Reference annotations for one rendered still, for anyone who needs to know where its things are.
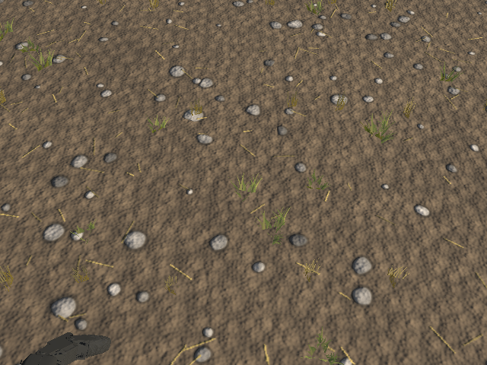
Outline left robot hand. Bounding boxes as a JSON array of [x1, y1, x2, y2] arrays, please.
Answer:
[[20, 332, 111, 365]]

